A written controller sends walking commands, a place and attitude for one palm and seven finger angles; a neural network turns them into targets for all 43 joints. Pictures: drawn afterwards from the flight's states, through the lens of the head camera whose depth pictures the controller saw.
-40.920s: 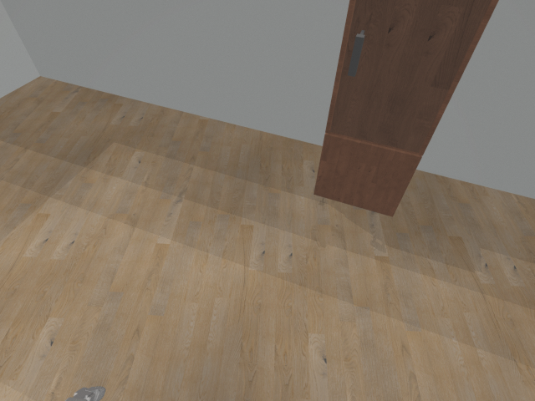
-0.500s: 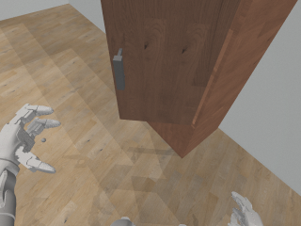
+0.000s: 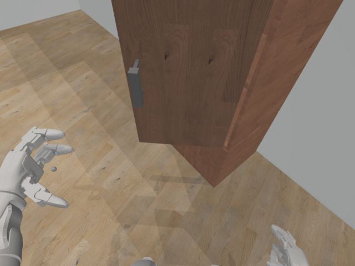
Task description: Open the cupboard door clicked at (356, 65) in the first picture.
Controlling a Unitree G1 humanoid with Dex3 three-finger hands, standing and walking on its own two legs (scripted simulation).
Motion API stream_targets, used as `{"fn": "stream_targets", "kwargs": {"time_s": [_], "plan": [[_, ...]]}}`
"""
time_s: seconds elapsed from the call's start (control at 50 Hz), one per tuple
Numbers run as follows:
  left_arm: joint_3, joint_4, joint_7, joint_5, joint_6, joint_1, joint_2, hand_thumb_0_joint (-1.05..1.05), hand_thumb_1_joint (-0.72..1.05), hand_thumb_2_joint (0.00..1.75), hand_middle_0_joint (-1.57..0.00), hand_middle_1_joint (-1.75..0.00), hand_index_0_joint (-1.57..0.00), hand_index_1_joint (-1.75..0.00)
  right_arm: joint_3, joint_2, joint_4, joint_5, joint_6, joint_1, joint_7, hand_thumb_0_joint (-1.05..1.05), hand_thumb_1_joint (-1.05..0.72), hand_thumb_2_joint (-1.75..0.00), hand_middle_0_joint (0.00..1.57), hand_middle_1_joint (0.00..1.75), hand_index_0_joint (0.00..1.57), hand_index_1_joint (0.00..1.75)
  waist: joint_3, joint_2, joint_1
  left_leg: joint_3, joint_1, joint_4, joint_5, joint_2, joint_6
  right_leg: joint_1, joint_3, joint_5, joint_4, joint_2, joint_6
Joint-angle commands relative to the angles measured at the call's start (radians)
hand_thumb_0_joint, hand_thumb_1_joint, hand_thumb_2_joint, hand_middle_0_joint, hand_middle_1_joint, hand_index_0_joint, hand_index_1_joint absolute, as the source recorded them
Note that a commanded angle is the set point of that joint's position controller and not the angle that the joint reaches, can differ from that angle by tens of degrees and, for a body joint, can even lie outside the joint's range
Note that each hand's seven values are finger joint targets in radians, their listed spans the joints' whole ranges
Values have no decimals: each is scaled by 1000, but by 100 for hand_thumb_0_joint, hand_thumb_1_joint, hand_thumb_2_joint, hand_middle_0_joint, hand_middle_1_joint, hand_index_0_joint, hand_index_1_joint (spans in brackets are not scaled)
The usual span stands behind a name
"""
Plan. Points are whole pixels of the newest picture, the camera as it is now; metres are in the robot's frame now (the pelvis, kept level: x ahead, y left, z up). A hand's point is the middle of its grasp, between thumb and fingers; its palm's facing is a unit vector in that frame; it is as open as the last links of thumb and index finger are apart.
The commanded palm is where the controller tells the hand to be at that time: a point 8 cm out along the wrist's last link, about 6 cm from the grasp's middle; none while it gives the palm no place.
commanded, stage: move the hooked fingers beside the handle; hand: left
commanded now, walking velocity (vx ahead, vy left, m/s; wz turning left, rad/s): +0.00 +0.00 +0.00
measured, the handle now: (137, 83) +0.60 +0.16 +0.05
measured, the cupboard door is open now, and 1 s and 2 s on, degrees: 46 46 46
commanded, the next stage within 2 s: none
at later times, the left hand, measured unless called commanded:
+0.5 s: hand (78, 138) +0.37 +0.25 +0.07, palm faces -0.02 -1.00 -0.02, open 14.0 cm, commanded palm +0.35 +0.30 +0.07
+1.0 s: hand (95, 114) +0.45 +0.24 +0.07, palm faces -0.02 -1.00 +0.00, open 14.0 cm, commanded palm +0.43 +0.29 +0.06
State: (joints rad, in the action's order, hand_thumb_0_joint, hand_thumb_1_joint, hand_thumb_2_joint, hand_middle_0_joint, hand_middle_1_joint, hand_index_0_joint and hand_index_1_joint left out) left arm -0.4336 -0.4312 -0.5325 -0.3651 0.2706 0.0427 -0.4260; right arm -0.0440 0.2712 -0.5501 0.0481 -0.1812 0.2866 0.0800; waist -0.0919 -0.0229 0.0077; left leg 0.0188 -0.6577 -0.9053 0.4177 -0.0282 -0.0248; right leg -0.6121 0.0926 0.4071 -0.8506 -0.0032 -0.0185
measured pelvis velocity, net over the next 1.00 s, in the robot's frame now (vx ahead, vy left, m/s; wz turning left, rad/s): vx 0.00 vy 0.00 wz -0.03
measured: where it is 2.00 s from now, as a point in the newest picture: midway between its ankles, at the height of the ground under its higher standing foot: outside the picture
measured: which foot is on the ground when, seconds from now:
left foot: down 0.00-1.00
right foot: down 0.00-1.00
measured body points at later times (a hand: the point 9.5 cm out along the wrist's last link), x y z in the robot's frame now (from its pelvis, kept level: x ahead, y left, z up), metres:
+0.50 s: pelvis +0.00 -0.01 +0.00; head +0.06 +0.00 +0.44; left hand +0.36 +0.31 +0.08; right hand +0.11 -0.27 -0.10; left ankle +0.02 +0.10 -0.69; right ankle +0.01 -0.11 -0.69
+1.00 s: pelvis +0.00 +0.00 -0.01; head +0.09 +0.02 +0.43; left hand +0.44 +0.29 +0.07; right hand +0.05 -0.27 -0.12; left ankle +0.02 +0.10 -0.69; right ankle +0.01 -0.11 -0.69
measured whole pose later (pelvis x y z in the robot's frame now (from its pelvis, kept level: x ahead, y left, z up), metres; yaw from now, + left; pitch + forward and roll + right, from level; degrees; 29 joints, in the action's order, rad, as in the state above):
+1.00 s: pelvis +0.00 +0.00 -0.01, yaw -2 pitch +16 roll -2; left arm -0.43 -1.03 -0.44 -0.20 0.36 0.67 -0.53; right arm -0.03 0.28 -0.61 0.03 -0.01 0.35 0.05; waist -0.10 0.00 0.10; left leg 0.03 -0.82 -0.97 0.44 -0.04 -0.03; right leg -0.78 0.07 0.42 -0.91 0.01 -0.02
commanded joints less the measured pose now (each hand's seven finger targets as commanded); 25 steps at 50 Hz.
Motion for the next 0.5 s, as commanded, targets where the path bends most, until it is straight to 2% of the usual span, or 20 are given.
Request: {"fn": "stream_targets", "kwargs": {"time_s": [0.0, 0.04, 0.06, 0.08, 0.12, 0.14, 0.16, 0.2, 0.24, 0.26, 0.28, 0.34, 0.4, 0.42, 0.46, 0.48], "plan": [[-82, 196, -6, -30, 60, 195, -251, 0, -50, 30, -30, -120, -30, -120, 65, 153, 139, 2, -56, -24, 13, 0, -90, -90, 20, 30, 20, 30, -231, -58, -1, -50, 156, 141, -242, 28, 1, 103, -50, -211, 111, 28, -10], [-58, 193, 1, -26, 60, 274, -238, 0, -50, 30, -30, -120, -30, -120, 64, 154, 129, 3, -56, -24, 17, 0, -90, -90, 20, 30, 20, 30, -214, -66, 18, -50, 153, 137, -209, 28, 1, 71, -51, -183, 113, 26, -6], [-76, 165, 4, -24, 60, 309, -264, 0, -50, 30, -30, -120, -30, -120, 64, 159, 120, -1, -54, -17, 21, 0, -90, -90, 20, 30, 20, 30, -193, -45, 20, -51, 133, 130, -195, 27, 1, 67, -56, -166, 114, 28, -9], [-76, 138, 4, -18, 61, 332, -268, 0, -50, 30, -30, -120, -30, -120, 64, 160, 113, 0, -50, -13, 23, 0, -90, -90, 20, 30, 20, 30, -203, -17, 27, -48, 122, 127, -181, 28, -1, 75, -65, -157, 119, 25, -3], [-45, 95, 5, -5, 61, 406, -253, 0, -50, 30, -30, -120, -30, -120, 61, 158, 106, 4, -47, -14, 27, 0, -90, -90, 20, 30, 20, 30, -187, -44, 36, -47, 110, 128, -137, 30, -2, 46, -72, -110, 125, 20, -2], [-45, 86, 5, 3, 67, 449, -268, 0, -50, 30, -30, -120, -30, -120, 62, 160, 97, 4, -46, -12, 30, 0, -90, -90, 20, 30, 20, 30, -200, -59, 41, -48, 121, 128, -134, 27, -2, 42, -73, -104, 124, 18, -3], [-60, 77, 5, 7, 70, 461, -292, 0, -50, 30, -30, -120, -30, -120, 62, 162, 95, 1, -43, -5, 30, 0, -90, -90, 20, 30, 20, 30, -220, -67, 32, -45, 121, 118, -148, 28, -3, 58, -82, -114, 120, 20, -7], [-21, 71, 5, 26, 77, 534, -276, 0, -50, 30, -30, -120, -30, -120, 59, 156, 93, 4, -39, -6, 30, 0, -90, -90, 20, 30, 20, 30, -247, -93, 41, -51, 139, 125, -157, 28, -2, 55, -77, -127, 112, 17, -7], [-37, 41, 14, 25, 78, 499, -280, 0, -50, 30, -30, -120, -30, -120, 63, 156, 92, 2, -35, 4, 27, 0, -90, -90, 20, 30, 20, 30, -281, -88, 24, -51, 155, 125, -190, 27, -2, 69, -72, -160, 106, 19, -9], [-68, 17, 18, 22, 76, 498, -315, 0, -50, 30, -30, -120, -30, -120, 62, 162, 88, -1, -29, 12, 25, 0, -90, -90, 20, 30, 20, 30, -287, -67, 18, -54, 142, 119, -210, 25, -1, 89, -71, -181, 99, 22, -12], [-66, -16, 19, 28, 70, 499, -311, 0, -50, 30, -30, -120, -30, -120, 62, 160, 90, 0, -22, 13, 21, 0, -90, -90, 20, 30, 20, 30, -283, -43, 21, -45, 121, 117, -209, 26, -2, 99, -76, -193, 100, 20, -6], [-71, -78, 32, 43, 62, 529, -321, 0, -50, 30, -30, -120, -30, -120, 64, 161, 89, 2, -4, 23, 15, 0, -90, -90, 20, 30, 20, 30, -258, -54, 21, -38, 92, 120, -201, 26, -1, 89, -78, -193, 101, 16, -3], [-58, -66, 40, 51, 77, 579, -315, 0, -50, 30, -30, -120, -30, -120, 70, 162, 91, 0, 11, 44, 7, 0, -90, -90, 20, 30, 20, 30, -308, -72, 25, -35, 118, 112, -252, 26, -2, 96, -76, -247, 86, 21, -5], [-79, -74, 45, 51, 81, 565, -332, 0, -50, 30, -30, -120, -30, -120, 72, 162, 91, -2, 15, 49, 4, 0, -90, -90, 20, 30, 20, 30, -322, -74, 17, -33, 116, 110, -259, 25, -2, 110, -80, -256, 86, 21, -5], [-62, -110, 43, 50, 86, 588, -318, 0, -50, 30, -30, -120, -30, -120, 71, 165, 89, -2, 27, 59, 4, 0, -90, -90, 20, 30, 20, 30, -303, -33, 32, -31, 90, 103, -252, 24, -5, 105, -80, -257, 83, 25, -3], [-80, -133, 45, 57, 90, 617, -344, 0, -50, 30, -30, -120, -30, -120, 73, 168, 80, -1, 34, 67, 4, 0, -90, -90, 20, 30, 20, 30, -297, -27, 37, -29, 83, 103, -251, 21, -6, 100, -82, -262, 84, 25, 0]]}}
